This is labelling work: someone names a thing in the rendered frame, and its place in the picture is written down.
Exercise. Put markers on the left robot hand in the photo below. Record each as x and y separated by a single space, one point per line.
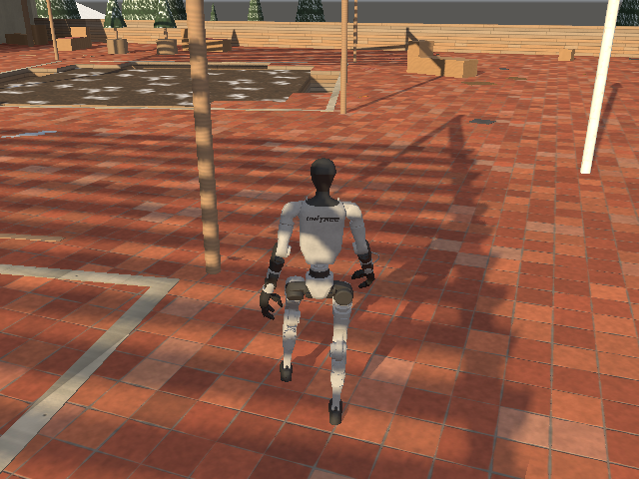
264 303

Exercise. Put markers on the robot left thigh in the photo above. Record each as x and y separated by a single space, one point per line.
295 289

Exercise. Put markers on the robot right forearm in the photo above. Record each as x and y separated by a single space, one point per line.
366 260

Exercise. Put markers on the right robot foot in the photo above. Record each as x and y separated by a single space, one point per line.
335 416

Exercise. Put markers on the robot right upper arm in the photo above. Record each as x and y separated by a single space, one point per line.
353 213

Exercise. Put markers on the robot left upper arm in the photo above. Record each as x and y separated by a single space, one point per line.
289 211

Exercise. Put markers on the right robot hand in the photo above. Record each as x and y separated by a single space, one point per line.
360 273

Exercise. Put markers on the robot left forearm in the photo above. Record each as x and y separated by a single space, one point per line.
274 271

